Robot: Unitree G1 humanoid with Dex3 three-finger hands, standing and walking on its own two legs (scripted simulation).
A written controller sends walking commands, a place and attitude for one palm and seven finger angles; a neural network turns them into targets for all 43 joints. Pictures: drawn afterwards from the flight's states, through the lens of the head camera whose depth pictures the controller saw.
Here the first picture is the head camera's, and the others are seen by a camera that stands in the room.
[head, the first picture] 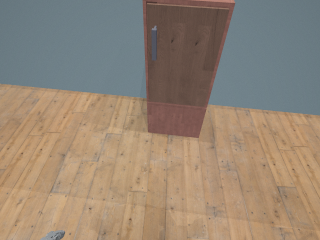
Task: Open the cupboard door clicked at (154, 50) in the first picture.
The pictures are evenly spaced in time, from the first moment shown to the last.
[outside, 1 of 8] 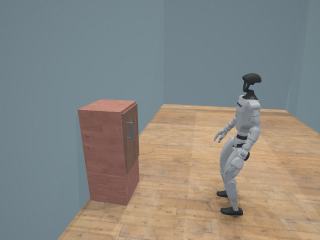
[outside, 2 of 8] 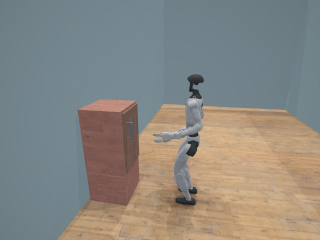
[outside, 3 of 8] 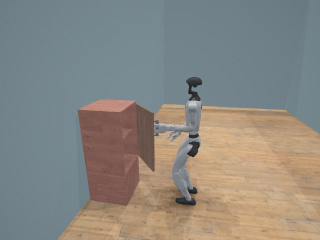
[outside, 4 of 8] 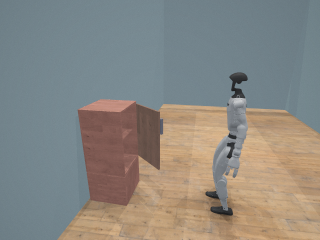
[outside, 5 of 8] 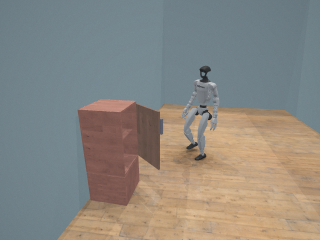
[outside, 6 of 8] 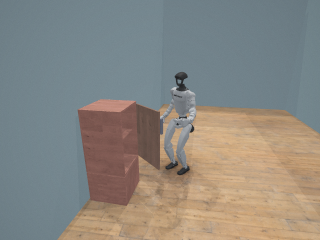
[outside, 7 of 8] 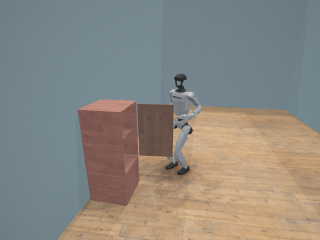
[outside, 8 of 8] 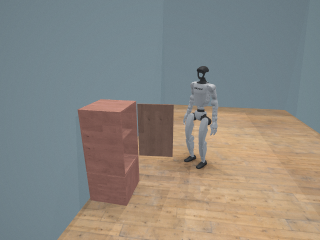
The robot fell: no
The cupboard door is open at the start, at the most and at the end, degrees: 0 96 96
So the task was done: yes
